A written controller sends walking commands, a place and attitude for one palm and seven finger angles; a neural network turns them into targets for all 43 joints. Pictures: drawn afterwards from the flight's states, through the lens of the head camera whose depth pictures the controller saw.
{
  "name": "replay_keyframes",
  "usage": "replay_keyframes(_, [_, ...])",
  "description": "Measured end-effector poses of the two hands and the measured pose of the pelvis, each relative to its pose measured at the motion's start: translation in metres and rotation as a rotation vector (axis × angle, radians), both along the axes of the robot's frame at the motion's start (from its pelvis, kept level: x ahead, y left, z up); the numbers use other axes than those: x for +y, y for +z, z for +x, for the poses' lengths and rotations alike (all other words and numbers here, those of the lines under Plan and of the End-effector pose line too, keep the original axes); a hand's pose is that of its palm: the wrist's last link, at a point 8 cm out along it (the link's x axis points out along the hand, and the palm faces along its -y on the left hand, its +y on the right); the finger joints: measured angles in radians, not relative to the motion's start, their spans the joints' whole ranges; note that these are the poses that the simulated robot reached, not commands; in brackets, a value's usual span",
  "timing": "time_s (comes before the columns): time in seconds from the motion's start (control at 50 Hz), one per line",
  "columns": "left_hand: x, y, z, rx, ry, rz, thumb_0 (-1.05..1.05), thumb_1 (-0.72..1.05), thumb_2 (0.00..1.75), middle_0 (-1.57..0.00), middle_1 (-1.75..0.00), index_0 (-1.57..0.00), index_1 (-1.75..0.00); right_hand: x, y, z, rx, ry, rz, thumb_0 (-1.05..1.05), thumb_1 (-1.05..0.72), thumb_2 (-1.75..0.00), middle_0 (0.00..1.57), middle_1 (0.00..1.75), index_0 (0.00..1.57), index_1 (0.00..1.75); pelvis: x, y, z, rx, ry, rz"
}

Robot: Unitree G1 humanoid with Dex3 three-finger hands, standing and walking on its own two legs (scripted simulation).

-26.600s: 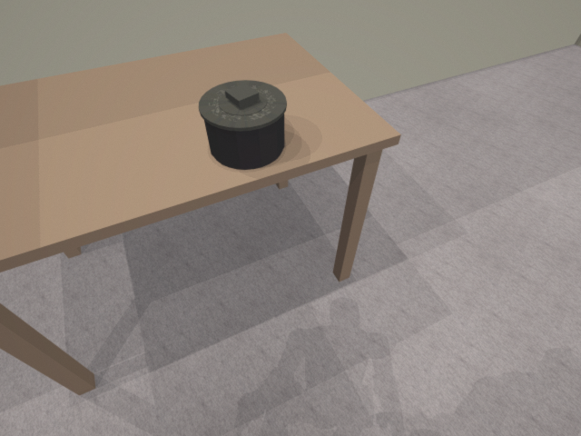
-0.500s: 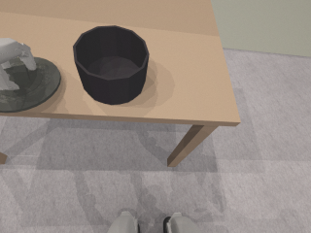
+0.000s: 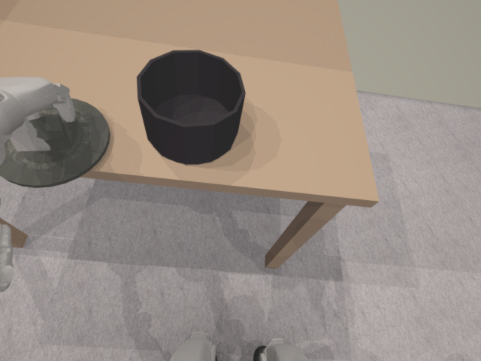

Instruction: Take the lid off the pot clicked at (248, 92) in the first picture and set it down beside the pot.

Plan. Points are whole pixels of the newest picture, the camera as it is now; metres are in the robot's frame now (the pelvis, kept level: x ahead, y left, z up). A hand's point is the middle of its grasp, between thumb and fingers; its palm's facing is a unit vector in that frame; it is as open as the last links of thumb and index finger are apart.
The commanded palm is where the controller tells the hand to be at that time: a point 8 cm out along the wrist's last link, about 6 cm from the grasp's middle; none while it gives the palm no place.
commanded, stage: open the fingers wide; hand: left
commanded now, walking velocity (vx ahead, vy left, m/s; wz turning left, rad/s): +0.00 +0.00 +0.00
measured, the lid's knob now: (46, 131) +0.48 +0.33 +0.02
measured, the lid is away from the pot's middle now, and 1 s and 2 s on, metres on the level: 0.25 0.25 0.25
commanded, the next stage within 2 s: raise the empty hand in 0.58 s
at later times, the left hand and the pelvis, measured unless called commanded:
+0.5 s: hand (37, 126) +0.46 +0.32 +0.06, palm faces -0.47 -0.09 -0.88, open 10.8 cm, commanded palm +0.50 +0.31 +0.11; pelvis -0.01 -0.02 +0.00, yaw -1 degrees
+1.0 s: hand (26, 112) +0.46 +0.32 +0.09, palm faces -0.44 -0.11 -0.89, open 11.0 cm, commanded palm +0.51 +0.31 +0.15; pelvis +0.00 -0.03 +0.00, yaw -1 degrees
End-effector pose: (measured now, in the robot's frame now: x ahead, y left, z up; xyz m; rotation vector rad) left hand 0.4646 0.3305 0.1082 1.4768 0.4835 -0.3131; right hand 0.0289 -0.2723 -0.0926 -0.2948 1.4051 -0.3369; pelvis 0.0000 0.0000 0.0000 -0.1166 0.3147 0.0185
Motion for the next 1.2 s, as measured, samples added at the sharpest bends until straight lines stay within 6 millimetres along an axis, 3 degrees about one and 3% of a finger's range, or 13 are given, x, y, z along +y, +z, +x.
replay_keyframes(0.56, [-0.01, 0.009, -0.001, -0.004, 0.044, 0.025, 0.0, 0.05, 0.56, -0.33, -0.92, -0.33, -0.92, -0.016, -0.008, -0.035, 0.048, -0.065, 0.022, 0.0, -0.9, -0.9, 0.2, 0.3, 0.21, 0.3, -0.022, -0.004, -0.008, 0.007, -0.021, 0.019])
replay_keyframes(0.8, [-0.011, 0.012, 0.0, -0.013, 0.042, 0.016, 0.0, 0.05, 0.56, -0.33, -0.92, -0.33, -0.92, -0.028, -0.008, -0.025, 0.039, -0.056, 0.002, 0.0, -0.9, -0.9, 0.2, 0.3, 0.21, 0.3, -0.028, -0.005, -0.006, 0.011, -0.021, 0.02])
replay_keyframes(1.2, [-0.003, 0.059, -0.001, -0.052, 0.099, 0.017, 0.0, 0.05, 0.55, -0.33, -0.92, -0.33, -0.92, -0.02, -0.006, 0.001, -0.02, -0.038, 0.04, 0.0, -0.9, -0.9, 0.2, 0.3, 0.21, 0.3, -0.027, 0.003, 0.003, -0.024, -0.016, 0.024])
